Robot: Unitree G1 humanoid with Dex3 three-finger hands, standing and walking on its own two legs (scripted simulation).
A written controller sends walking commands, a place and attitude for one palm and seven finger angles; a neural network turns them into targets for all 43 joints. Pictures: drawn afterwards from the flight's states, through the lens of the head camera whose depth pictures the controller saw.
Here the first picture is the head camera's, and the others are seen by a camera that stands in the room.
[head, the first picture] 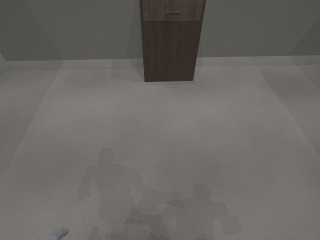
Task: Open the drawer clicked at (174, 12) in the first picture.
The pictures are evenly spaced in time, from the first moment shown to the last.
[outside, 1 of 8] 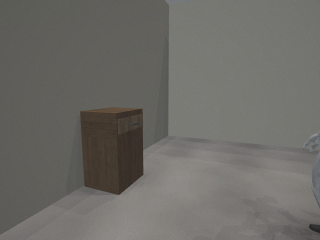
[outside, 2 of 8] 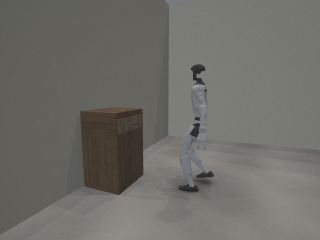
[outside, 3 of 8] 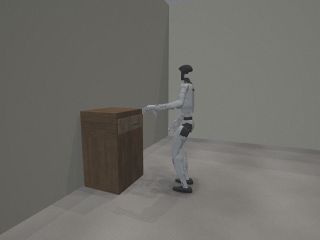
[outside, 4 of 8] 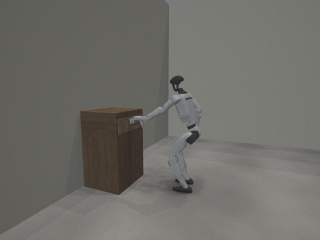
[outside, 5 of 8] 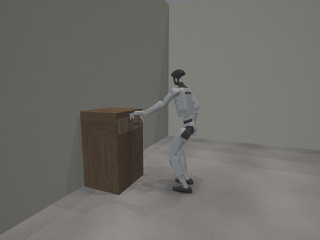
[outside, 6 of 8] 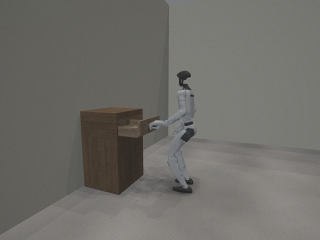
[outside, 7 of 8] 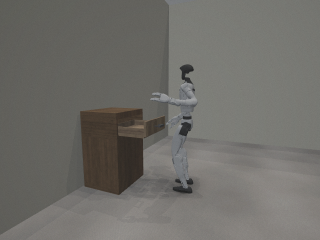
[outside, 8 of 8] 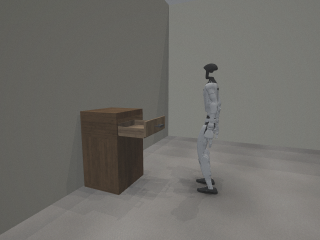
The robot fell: no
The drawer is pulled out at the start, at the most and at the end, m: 0.00 0.30 0.30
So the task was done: yes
